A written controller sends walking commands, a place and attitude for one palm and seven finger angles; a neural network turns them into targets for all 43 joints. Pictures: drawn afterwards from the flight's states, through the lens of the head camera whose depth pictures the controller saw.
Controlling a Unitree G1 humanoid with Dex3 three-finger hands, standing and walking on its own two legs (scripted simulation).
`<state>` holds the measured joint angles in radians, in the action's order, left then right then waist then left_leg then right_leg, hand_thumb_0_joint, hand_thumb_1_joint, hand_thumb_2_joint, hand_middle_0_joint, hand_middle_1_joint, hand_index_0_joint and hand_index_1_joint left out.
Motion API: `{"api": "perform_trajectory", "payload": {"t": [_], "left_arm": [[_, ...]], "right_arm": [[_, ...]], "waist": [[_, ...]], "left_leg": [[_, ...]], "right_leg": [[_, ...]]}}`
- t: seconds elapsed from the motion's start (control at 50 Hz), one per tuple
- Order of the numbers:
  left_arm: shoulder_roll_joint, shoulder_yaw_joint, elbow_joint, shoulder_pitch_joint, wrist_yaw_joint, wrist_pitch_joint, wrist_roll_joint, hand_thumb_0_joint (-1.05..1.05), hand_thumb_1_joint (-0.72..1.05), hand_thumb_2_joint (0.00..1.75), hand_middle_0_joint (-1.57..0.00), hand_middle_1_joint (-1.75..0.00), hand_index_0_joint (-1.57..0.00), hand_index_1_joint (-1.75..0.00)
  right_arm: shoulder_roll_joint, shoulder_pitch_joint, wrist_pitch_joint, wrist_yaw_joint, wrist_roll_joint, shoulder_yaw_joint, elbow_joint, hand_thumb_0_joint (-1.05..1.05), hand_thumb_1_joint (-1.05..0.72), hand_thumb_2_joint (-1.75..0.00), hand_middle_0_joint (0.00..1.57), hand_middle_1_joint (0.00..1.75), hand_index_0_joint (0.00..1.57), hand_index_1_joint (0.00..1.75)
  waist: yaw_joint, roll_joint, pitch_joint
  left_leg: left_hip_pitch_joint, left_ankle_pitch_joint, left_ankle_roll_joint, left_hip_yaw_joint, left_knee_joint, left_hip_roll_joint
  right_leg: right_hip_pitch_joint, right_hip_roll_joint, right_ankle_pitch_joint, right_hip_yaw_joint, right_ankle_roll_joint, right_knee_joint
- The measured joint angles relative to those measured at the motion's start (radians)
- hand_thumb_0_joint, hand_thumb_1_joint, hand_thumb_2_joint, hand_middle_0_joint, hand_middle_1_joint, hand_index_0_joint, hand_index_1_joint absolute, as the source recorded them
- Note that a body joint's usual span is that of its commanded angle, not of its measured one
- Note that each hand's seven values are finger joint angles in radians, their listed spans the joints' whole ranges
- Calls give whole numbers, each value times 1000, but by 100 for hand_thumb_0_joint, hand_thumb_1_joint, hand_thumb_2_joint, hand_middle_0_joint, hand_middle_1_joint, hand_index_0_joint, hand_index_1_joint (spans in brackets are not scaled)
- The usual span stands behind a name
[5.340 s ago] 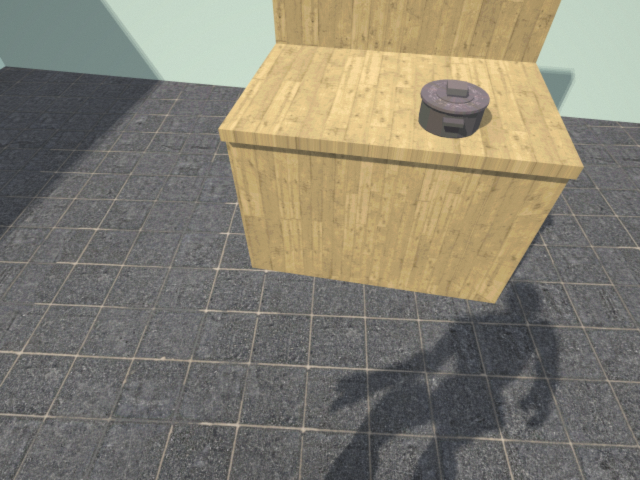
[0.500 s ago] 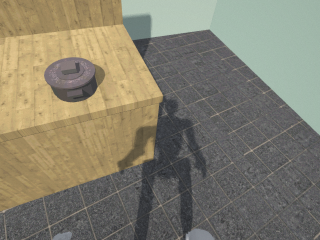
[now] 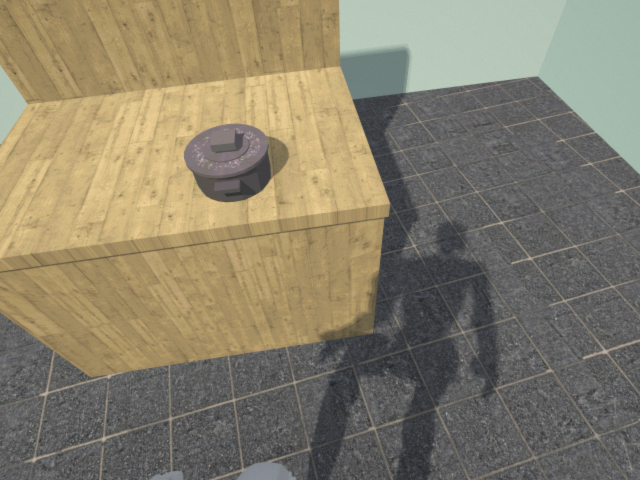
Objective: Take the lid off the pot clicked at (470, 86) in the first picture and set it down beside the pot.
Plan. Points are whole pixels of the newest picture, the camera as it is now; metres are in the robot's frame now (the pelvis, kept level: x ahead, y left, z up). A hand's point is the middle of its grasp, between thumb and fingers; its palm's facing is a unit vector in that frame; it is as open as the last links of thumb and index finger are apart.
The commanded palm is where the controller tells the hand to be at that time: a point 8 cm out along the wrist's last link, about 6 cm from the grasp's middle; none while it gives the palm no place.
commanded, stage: turn to face it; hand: left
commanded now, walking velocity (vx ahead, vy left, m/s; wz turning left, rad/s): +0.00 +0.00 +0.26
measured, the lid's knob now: (223, 140) +0.75 +0.23 -0.01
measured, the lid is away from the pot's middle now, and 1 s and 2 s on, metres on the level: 0.00 0.00 0.00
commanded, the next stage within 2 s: take the last steps up to it in 0.06 s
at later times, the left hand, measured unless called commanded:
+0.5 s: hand out of the picture +0.01 +0.27 -0.18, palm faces +0.15 -0.97 -0.19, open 7.4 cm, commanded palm none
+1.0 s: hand (217, 396) +0.27 +0.19 -0.16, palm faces +0.11 -0.97 -0.22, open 7.3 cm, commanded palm none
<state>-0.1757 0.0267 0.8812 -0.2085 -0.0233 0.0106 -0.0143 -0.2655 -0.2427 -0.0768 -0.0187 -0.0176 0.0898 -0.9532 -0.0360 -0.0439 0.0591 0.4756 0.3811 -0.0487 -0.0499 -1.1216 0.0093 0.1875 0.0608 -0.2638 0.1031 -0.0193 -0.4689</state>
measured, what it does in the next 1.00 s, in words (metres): walks ahead: left foot, then right foot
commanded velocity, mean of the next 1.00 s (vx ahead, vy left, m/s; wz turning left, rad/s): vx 0.23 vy -0.05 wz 0.04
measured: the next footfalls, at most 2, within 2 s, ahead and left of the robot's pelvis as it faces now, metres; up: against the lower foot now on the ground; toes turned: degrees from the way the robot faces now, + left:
left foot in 0.22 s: +0.01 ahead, +0.15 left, +0.00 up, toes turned +6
right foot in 0.84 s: +0.29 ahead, -0.07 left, +0.00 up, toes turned +0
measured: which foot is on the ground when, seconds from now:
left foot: up 0.00-0.20, down 0.22-0.84, up 0.86-1.00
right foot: down 0.00-0.22, up 0.24-0.82, down 0.84-1.00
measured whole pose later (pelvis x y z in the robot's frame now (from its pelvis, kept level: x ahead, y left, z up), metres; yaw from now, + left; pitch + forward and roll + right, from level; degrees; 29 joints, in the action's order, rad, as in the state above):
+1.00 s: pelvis +0.20 +0.01 -0.01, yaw +5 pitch -1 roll +0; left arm -0.14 0.04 1.01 -0.19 -0.02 -0.06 -0.01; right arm -0.18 -0.36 0.02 0.02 -0.01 0.05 -1.08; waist -0.04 -0.04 0.05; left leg 0.42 0.40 0.03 0.01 -1.21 -0.05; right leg 0.27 0.00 -0.21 0.12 -0.07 -0.50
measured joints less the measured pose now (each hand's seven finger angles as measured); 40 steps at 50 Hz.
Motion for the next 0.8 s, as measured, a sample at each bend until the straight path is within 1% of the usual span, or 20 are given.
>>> {"api": "perform_trajectory", "payload": {"t": [0.06,0.14,0.18,0.2,0.22,0.24,0.26,0.28,0.3,0.34,0.4,0.46,0.52,0.58,0.66,0.74,0.8], "left_arm": [[0,-1,12,-25,2,-5,-6,0,91,90,-20,-30,-20,-30],[-12,4,35,-57,5,-4,-14,0,91,90,-20,-30,-20,-30],[-24,9,51,-72,5,1,-14,0,91,90,-20,-30,-20,-30],[-32,12,61,-81,4,4,-12,0,91,90,-20,-30,-20,-30],[-38,15,70,-92,4,8,-8,0,91,90,-20,-30,-20,-30],[-48,19,81,-99,5,14,-3,0,91,90,-20,-30,-20,-30],[-62,23,96,-99,6,23,-2,0,91,90,-20,-30,-20,-30],[-71,26,108,-103,6,32,-5,0,91,90,-20,-30,-20,-30],[-78,29,119,-109,8,37,-9,0,91,90,-20,-30,-20,-30],[-84,30,142,-114,16,35,-13,0,91,90,-20,-30,-20,-30],[-84,28,160,-116,30,17,-13,0,91,90,-20,-30,-20,-30],[-72,25,167,-114,34,6,-12,0,91,90,-20,-30,-20,-30],[-60,25,170,-103,36,7,-11,0,91,90,-20,-30,-20,-30],[-49,25,168,-79,40,12,-10,0,91,90,-20,-30,-20,-30],[-31,22,154,-28,46,12,-7,0,91,90,-20,-30,-20,-30],[-12,19,130,35,51,2,-2,0,91,90,-20,-30,-20,-30],[-1,16,106,72,51,-18,1,0,91,90,-20,-30,-20,-30]], "right_arm": [[1,25,-4,3,3,-6,-5,0,-91,-90,19,30,20,30],[9,73,1,7,10,-18,-4,0,-91,-90,19,30,20,30],[16,95,11,9,13,-26,2,0,-91,-90,19,30,20,30],[20,103,19,10,13,-30,6,0,-91,-90,19,30,20,30],[21,105,31,10,13,-36,13,0,-91,-90,19,30,20,30],[28,107,44,11,9,-39,15,0,-91,-90,19,30,20,30],[42,109,52,11,5,-43,15,0,-91,-90,19,30,20,30],[53,105,56,9,2,-52,18,0,-91,-90,19,30,20,30],[64,95,62,10,-1,-59,18,0,-91,-90,19,30,20,30],[83,69,76,19,-2,-70,14,0,-91,-90,19,30,20,30],[107,24,96,29,3,-80,-5,0,-91,-90,20,30,20,30],[110,-22,112,40,10,-74,-28,0,-93,-90,20,30,21,30],[112,-73,122,42,11,-73,-54,0,-93,-90,20,30,21,30],[118,-125,126,46,8,-73,-82,0,-92,-90,20,30,20,30],[122,-186,130,50,2,-73,-116,0,-92,-90,20,30,20,30],[119,-229,127,51,-6,-72,-147,0,-91,-90,20,30,20,30],[111,-251,121,50,-7,-70,-170,0,-91,-90,20,30,20,30]], "waist": [[18,16,11],[51,39,29],[64,51,32],[67,57,31],[68,56,24],[67,64,16],[71,84,16],[76,95,11],[78,100,2],[74,101,-16],[68,99,-30],[62,97,-41],[54,98,-47],[40,97,-46],[11,82,-31],[-22,56,-7],[-37,27,6]], "left_leg": [[-43,31,-9,12,105,-23],[-120,71,-3,42,282,-23],[-166,44,4,60,381,-14],[-199,-2,9,68,454,-9],[-239,-57,17,73,541,-10],[-250,-50,54,72,571,-3],[-246,-41,77,74,558,9],[-250,-37,90,75,553,13],[-262,-39,97,75,566,13],[-302,-63,99,69,624,14],[-367,-102,108,61,722,23],[-420,-121,116,64,791,36],[-463,-121,120,70,833,48],[-497,-111,121,71,860,56],[-537,-86,109,66,877,51],[-567,-34,86,63,860,30],[-576,38,61,66,799,0]], "right_leg": [[-1,19,-1,20,7,1],[11,42,-7,38,25,-17],[22,52,-15,48,39,-36],[29,57,-23,53,48,-53],[41,57,-37,59,58,-80],[63,62,-68,56,61,-128],[89,62,-141,26,59,-198],[118,51,-200,0,52,-280],[147,37,-219,-20,47,-358],[199,18,-178,-45,41,-482],[260,11,-76,-68,42,-583],[307,13,-13,-87,51,-622],[343,19,26,-91,58,-623],[369,29,42,-83,61,-589],[380,37,43,-65,51,-483],[358,30,33,-48,22,-334],[295,3,38,-25,-7,-204]]}}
